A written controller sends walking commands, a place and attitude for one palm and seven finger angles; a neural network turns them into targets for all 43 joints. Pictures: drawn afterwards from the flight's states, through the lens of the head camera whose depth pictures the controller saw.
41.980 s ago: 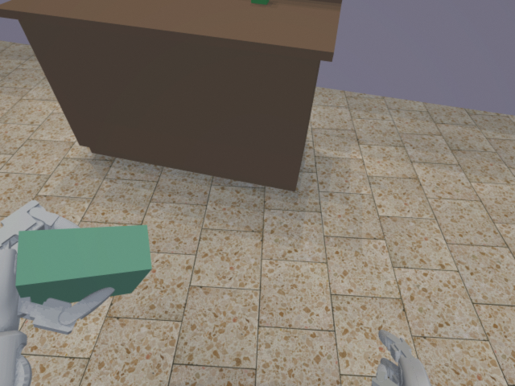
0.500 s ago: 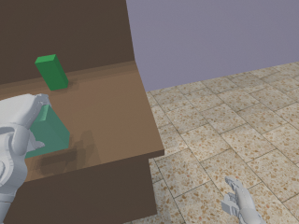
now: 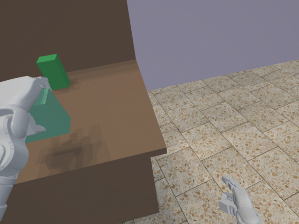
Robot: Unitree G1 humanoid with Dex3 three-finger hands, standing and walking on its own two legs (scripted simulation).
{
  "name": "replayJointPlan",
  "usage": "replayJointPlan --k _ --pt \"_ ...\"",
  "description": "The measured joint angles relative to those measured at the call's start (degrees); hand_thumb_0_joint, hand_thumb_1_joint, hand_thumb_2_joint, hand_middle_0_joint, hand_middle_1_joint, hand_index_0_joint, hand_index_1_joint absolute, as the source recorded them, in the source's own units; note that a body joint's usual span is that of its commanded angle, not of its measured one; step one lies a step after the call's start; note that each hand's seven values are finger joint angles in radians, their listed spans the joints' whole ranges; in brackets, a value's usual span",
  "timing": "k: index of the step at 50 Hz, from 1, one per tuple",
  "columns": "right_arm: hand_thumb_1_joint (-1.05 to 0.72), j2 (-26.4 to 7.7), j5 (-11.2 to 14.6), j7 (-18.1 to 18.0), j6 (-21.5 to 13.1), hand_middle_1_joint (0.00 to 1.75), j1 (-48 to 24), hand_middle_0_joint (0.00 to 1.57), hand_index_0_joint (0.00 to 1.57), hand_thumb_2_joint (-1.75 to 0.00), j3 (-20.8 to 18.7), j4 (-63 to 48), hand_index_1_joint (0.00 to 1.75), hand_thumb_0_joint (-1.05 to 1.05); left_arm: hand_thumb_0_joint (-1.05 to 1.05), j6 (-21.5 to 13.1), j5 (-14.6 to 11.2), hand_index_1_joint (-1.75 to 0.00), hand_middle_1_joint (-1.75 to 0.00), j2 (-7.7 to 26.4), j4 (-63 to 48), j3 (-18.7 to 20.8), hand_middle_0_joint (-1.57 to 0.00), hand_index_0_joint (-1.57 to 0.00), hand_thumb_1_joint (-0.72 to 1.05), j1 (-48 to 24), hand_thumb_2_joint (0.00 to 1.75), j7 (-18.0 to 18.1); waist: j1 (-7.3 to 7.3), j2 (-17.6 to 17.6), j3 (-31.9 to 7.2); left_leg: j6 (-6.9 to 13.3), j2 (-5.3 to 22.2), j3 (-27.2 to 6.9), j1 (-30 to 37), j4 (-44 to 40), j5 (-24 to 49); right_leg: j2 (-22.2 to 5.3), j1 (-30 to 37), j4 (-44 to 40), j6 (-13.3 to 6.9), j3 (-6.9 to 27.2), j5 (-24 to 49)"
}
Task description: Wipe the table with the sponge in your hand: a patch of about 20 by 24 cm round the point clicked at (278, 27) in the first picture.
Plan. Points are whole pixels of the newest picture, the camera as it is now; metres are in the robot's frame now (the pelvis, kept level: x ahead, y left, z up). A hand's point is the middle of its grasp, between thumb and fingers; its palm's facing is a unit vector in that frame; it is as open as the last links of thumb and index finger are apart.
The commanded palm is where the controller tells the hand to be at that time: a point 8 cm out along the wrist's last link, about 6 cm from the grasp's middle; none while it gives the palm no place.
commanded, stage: lift the sponge slowly off the table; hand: left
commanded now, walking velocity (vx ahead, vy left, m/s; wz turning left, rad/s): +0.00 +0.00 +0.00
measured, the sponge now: (39, 122) +0.27 +0.33 +0.17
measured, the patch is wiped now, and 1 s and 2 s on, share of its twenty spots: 1.00 1.00 1.00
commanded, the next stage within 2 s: bring the sponge back beside the body in 0.10 s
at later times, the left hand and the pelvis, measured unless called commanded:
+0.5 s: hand (36, 115) +0.25 +0.30 +0.21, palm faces +0.18 -0.01 -0.98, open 9.6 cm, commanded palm +0.21 +0.31 +0.28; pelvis +0.00 +0.00 +0.00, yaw +0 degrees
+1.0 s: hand (38, 126) +0.23 +0.28 +0.21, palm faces +0.20 -0.03 -0.98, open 9.6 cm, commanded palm +0.17 +0.29 +0.28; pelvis +0.00 -0.01 +0.00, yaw -1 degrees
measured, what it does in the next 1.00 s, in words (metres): stands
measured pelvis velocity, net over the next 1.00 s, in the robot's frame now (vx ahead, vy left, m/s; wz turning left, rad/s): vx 0.00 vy -0.01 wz -0.01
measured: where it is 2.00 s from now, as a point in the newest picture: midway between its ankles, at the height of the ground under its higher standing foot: outside the picture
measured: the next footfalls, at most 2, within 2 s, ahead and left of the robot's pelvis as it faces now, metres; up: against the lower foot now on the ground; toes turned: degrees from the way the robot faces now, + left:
none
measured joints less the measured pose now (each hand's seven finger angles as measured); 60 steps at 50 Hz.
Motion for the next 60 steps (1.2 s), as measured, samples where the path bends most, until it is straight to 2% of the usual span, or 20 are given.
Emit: replayJointPlan --k 10,16,22,29,34,43,52,60 --pt "-0.91 -0.2 -0.1 0.0 0.1 0.30 0.0 0.20 0.20 -0.90 0.0 -0.5 0.30 0.02 0.00 -1.3 -0.3 -1.40 -1.39 0.8 -0.8 0.5 -0.77 -0.80 -0.50 0.5 1.10 -1.1 0.14 -0.4 0.0 -0.1 0.1 -0.1 -0.6 0.7 -0.4 0.1 -0.5 0.5 -0.1 -0.1 -0.4" --pt "-0.91 -0.3 -0.1 0.3 0.1 0.30 0.3 0.20 0.20 -0.90 -0.5 -1.0 0.30 0.02 0.00 -1.5 -1.3 -1.40 -1.39 0.5 -4.6 2.1 -0.77 -0.80 -0.50 3.6 1.10 -0.7 0.24 -0.5 0.2 -0.1 0.2 0.0 -0.3 1.1 -0.9 0.2 -0.1 0.7 -0.1 0.0 -0.6" --pt "-0.91 -0.4 -0.1 0.6 0.3 0.30 0.0 0.20 0.20 -0.90 -0.7 -1.0 0.30 0.02 0.00 -0.6 -2.1 -1.40 -1.39 -0.8 -10.7 1.5 -0.77 -0.80 -0.50 7.6 1.10 0.8 0.88 0.1 -0.1 0.0 0.1 0.2 0.3 1.3 -1.2 0.1 0.3 1.0 0.0 0.3 -1.0" --pt "-0.91 0.4 0.0 0.8 0.5 0.30 -1.4 0.20 0.20 -0.90 0.0 -1.0 0.30 0.02 0.00 1.8 -1.7 -1.39 -1.39 -1.7 -10.4 0.3 -0.77 -0.80 -0.50 7.1 1.10 2.4 1.60 0.4 -0.1 -0.2 0.1 0.2 0.6 0.9 -0.8 0.1 0.4 1.1 -0.2 0.2 -0.8" --pt "-0.91 1.0 0.0 0.7 0.4 0.30 -2.0 0.20 0.20 -0.90 0.6 -1.3 0.30 0.02 0.00 3.0 -1.5 -1.39 -1.39 -2.6 -11.3 -0.1 -0.77 -0.80 -0.50 7.5 1.10 2.3 1.63 0.3 -0.2 -0.4 0.3 0.0 0.8 0.5 -0.4 0.3 0.5 1.0 -0.4 0.1 -0.6" --pt "-0.91 0.9 -0.3 0.7 0.7 0.30 -1.9 0.20 0.20 -0.90 0.6 -1.6 0.30 0.02 -0.01 3.1 -1.6 -1.39 -1.39 -2.8 -15.1 -0.6 -0.77 -0.80 -0.50 11.1 1.10 2.5 1.67 0.4 -0.2 -0.8 0.8 0.2 1.3 0.7 -0.6 0.8 0.8 1.4 -0.8 0.3 -0.8" --pt "-0.91 0.4 -0.2 0.9 0.8 0.30 -1.2 0.20 0.20 -0.90 0.2 -1.4 0.30 0.02 0.00 3.7 -2.7 -1.39 -1.39 -2.4 -16.4 1.7 -0.77 -0.80 -0.50 14.3 1.10 3.3 1.39 0.5 -0.4 -1.3 1.4 0.4 1.5 1.1 -0.8 1.4 0.8 2.0 -1.2 0.5 -1.0" --pt "-0.91 0.0 -0.4 0.5 -0.1 0.30 -0.7 0.20 0.20 -0.90 -0.4 -1.5 0.30 0.02 -0.01 3.2 -3.4 -1.39 -1.39 -3.6 -20.4 1.3 -0.77 -0.80 -0.50 18.4 1.10 4.1 1.26 0.7 -0.2 -1.4 1.5 0.5 1.8 1.7 -1.1 1.5 0.9 2.7 -1.4 0.7 -1.3"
